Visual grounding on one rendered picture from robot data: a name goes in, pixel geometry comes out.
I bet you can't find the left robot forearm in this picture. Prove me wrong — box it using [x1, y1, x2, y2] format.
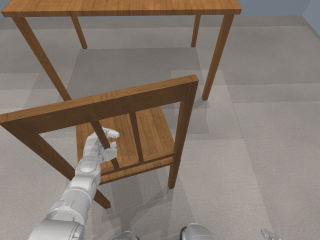
[27, 155, 101, 240]

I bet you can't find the right robot hand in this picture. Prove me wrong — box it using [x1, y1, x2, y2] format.
[261, 228, 281, 240]

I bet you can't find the left robot hand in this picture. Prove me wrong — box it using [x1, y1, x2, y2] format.
[83, 126, 120, 163]

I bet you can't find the chair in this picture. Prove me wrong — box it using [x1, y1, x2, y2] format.
[0, 74, 199, 209]

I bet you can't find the robot right thigh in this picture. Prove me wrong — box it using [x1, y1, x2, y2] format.
[182, 225, 216, 240]

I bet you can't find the left robot upper arm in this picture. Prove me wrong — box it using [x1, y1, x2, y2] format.
[30, 219, 85, 240]

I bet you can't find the table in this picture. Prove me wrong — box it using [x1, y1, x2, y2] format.
[1, 0, 242, 101]

